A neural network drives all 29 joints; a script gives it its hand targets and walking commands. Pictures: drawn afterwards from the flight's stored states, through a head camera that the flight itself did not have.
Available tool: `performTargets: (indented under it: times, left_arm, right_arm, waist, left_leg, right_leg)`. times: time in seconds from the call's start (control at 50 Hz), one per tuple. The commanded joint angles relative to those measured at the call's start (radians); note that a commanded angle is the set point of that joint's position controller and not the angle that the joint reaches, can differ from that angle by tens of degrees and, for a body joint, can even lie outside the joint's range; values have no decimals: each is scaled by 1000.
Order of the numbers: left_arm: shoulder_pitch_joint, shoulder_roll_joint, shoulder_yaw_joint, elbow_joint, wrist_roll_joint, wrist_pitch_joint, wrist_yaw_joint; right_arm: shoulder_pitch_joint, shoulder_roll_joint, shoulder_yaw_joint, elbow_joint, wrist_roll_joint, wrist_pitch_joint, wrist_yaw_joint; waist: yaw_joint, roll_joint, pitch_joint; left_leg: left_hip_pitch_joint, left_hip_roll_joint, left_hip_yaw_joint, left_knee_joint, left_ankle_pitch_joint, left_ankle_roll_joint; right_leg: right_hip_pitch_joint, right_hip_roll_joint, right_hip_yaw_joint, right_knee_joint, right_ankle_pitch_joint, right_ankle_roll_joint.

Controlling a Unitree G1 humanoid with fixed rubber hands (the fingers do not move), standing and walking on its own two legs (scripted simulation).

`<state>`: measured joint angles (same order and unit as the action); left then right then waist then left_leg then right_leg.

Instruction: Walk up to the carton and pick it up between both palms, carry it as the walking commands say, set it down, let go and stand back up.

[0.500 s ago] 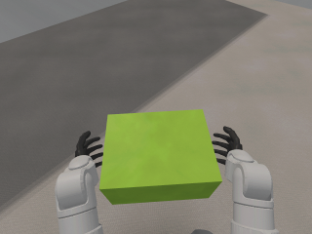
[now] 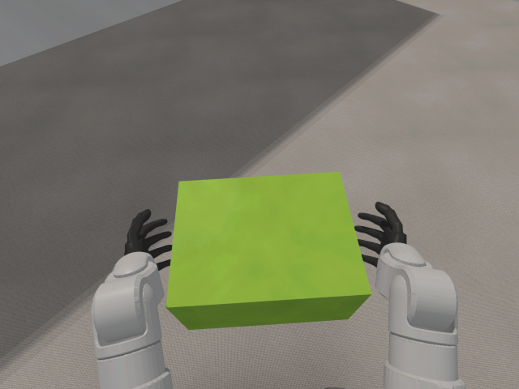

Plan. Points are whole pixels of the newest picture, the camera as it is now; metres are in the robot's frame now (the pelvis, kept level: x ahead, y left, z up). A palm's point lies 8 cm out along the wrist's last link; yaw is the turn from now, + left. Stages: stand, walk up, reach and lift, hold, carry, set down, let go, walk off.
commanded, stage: carry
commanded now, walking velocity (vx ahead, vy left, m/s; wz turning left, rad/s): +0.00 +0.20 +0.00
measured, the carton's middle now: (264, 250) +0.33 -0.01 -0.01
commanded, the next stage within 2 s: none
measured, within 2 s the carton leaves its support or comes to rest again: neither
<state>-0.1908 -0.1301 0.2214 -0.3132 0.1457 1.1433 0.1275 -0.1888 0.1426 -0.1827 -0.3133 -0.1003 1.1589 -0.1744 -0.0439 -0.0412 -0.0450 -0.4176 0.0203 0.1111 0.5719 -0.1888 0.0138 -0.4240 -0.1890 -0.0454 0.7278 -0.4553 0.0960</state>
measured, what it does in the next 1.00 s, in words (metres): steps to the left: right foot, then left foot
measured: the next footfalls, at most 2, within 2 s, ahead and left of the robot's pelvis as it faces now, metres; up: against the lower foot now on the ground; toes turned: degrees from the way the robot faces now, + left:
right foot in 0.22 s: +0.00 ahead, -0.05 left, +0.00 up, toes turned -9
left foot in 0.48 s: +0.02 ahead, +0.27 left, +0.00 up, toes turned +6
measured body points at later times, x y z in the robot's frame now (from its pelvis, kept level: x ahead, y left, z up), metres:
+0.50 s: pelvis -0.06 +0.14 +0.00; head -0.04 +0.14 +0.45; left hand +0.24 +0.30 +0.07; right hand +0.22 -0.05 +0.08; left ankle -0.02 +0.27 -0.73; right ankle -0.04 -0.05 -0.72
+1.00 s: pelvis -0.11 +0.27 +0.01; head -0.10 +0.26 +0.46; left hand +0.18 +0.43 +0.08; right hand +0.16 +0.08 +0.08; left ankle -0.08 +0.40 -0.71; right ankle -0.10 +0.11 -0.72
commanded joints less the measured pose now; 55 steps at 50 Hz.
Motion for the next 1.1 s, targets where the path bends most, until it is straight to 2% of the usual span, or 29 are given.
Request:
performTargets:
  times: [0.0,0.1,0.18,0.2,0.22,0.24,0.26,0.28,0.34,0.42,0.46,0.48,0.5,0.52,0.56,0.64,0.7,0.74,0.76,0.78,0.8,0.84,0.9,0.94,0.98,1.0,1.02,1.04,1.08]
  left_arm:
    - [-461,-877,-773,-54,-443,29,-345]
    - [-561,-899,-822,-77,-518,23,-363]
    - [-538,-879,-798,-40,-529,32,-374]
    - [-532,-878,-792,-33,-530,34,-379]
    - [-501,-876,-778,-4,-519,33,-383]
    - [-442,-895,-755,69,-495,30,-386]
    - [-509,-919,-772,21,-520,27,-386]
    - [-518,-911,-764,24,-515,27,-384]
    - [-537,-894,-758,-9,-489,22,-368]
    - [-469,-863,-743,-21,-451,27,-344]
    - [-432,-848,-745,-49,-435,30,-333]
    - [-415,-846,-754,-64,-429,31,-330]
    - [-437,-849,-757,-86,-431,36,-333]
    - [-452,-863,-756,-60,-424,34,-334]
    - [-499,-885,-787,-66,-455,25,-349]
    - [-562,-902,-824,-77,-514,25,-359]
    - [-553,-885,-811,-53,-527,31,-367]
    - [-533,-881,-797,-30,-529,35,-374]
    - [-526,-882,-791,-22,-531,36,-378]
    - [-467,-881,-769,37,-506,33,-383]
    - [-460,-907,-763,57,-505,29,-386]
    - [-519,-912,-762,27,-513,27,-382]
    - [-542,-893,-764,-18,-487,22,-366]
    - [-504,-873,-756,-22,-469,23,-355]
    - [-461,-856,-748,-37,-450,27,-342]
    - [-445,-848,-755,-52,-443,28,-336]
    - [-419,-848,-759,-56,-432,30,-332]
    - [-477,-859,-767,-81,-444,34,-332]
    - [-478,-879,-782,-45,-443,28,-340]
  right_arm:
    - [-455,877,754,-26,429,15,414]
    - [-525,897,750,-71,420,-11,392]
    - [-483,868,750,-38,393,-8,377]
    - [-469,861,753,-27,390,-7,375]
    - [-465,870,770,-36,390,-6,376]
    - [-533,862,784,-69,394,2,376]
    - [-584,881,795,-83,409,-1,376]
    - [-589,878,793,-71,421,-3,381]
    - [-569,894,794,-59,439,2,396]
    - [-548,875,793,-71,466,13,398]
    - [-521,874,798,-75,471,19,402]
    - [-494,877,793,-66,471,21,408]
    - [-457,862,774,-40,454,17,415]
    - [-479,856,766,-49,443,18,416]
    - [-482,882,768,-36,425,12,412]
    - [-526,891,755,-77,423,-9,396]
    - [-497,871,751,-56,402,-7,384]
    - [-477,857,756,-31,391,-5,378]
    - [-469,855,760,-24,390,-6,377]
    - [-470,863,779,-41,388,-3,377]
    - [-546,866,789,-70,398,1,377]
    - [-592,878,798,-69,428,-3,383]
    - [-573,890,805,-72,447,0,395]
    - [-573,874,803,-84,466,5,394]
    - [-553,861,802,-90,473,12,395]
    - [-535,863,798,-86,475,16,400]
    - [-503,863,788,-67,470,19,407]
    - [-472,853,765,-38,443,16,413]
    - [-479,862,766,-25,425,17,415]
  waist:
    - [34,289,-387]
    - [42,198,-361]
    - [50,167,-396]
    - [51,83,-388]
    - [53,-153,-373]
    - [52,-347,-256]
    - [50,-172,-245]
    - [48,-83,-244]
    - [42,-137,-260]
    - [45,-194,-321]
    - [41,-112,-370]
    - [38,20,-377]
    - [36,345,-364]
    - [35,362,-359]
    - [34,232,-355]
    - [41,193,-349]
    - [37,204,-373]
    - [50,145,-394]
    - [52,49,-383]
    - [48,-236,-340]
    - [52,-301,-255]
    - [46,-71,-247]
    - [41,-168,-277]
    - [50,-188,-312]
    - [41,-129,-348]
    - [38,-62,-375]
    - [44,123,-386]
    - [40,343,-388]
    - [39,230,-374]
  left_leg:
    - [379,275,-298,-134,535,174]
    - [247,208,-175,-189,163,160]
    - [208,194,-169,-184,118,130]
    - [132,155,-141,-117,95,83]
    - [-80,78,-84,41,-47,9]
    - [-229,15,-51,271,-330,-7]
    - [-230,33,-151,414,-325,-9]
    - [-214,47,-175,436,-267,-20]
    - [-132,24,-77,293,-214,-54]
    - [21,-24,28,-13,-129,-41]
    - [230,4,15,-194,-13,-23]
    - [338,130,-142,-206,145,11]
    - [345,311,-384,-217,396,96]
    - [369,282,-343,-172,463,152]
    - [337,257,-259,-154,398,179]
    - [271,207,-179,-190,160,166]
    - [240,226,-204,-228,114,167]
    - [222,186,-162,-174,141,124]
    - [107,145,-138,-91,120,71]
    - [-124,42,-56,79,-127,-4]
    - [-235,14,-70,313,-353,-8]
    - [-215,42,-175,429,-267,-23]
    - [-77,-1,-38,231,-219,-52]
    - [-3,-33,24,75,-157,-50]
    - [180,-25,51,-170,20,-43]
    - [311,59,-46,-214,67,-34]
    - [396,249,-264,-215,381,10]
    - [375,327,-363,-196,546,82]
    - [359,281,-291,-175,495,93]
  right_leg:
    - [-140,121,-31,290,-240,-38]
    - [-53,124,-52,194,-59,-57]
    - [176,118,-70,-227,106,-107]
    - [283,47,7,-368,194,-117]
    - [405,-217,346,-442,176,-195]
    - [309,-394,515,-474,409,-312]
    - [292,-354,427,-428,504,-312]
    - [268,-290,310,-406,469,-267]
    - [270,-149,69,-302,654,-164]
    - [313,-145,45,-226,789,-144]
    - [226,-87,-12,-116,587,-77]
    - [70,-32,-34,-46,316,-35]
    - [-82,103,-112,71,-115,-1]
    - [-108,116,-47,217,-258,-23]
    - [-142,112,-16,338,-188,-53]
    - [-84,124,-44,229,-65,-55]
    - [49,141,-62,26,-36,-90]
    - [203,111,-66,-297,148,-113]
    - [329,7,58,-394,198,-131]
    - [408,-280,418,-433,326,-238]
    - [334,-391,486,-446,540,-327]
    - [296,-272,278,-381,549,-260]
    - [287,-107,17,-271,761,-164]
    - [325,-105,20,-239,820,-160]
    - [274,-69,-18,-178,625,-105]
    - [181,-49,-32,-118,461,-70]
    - [27,14,-47,-56,117,-27]
    - [-7,96,-50,-31,-146,-15]
    - [16,108,-4,40,-124,-39]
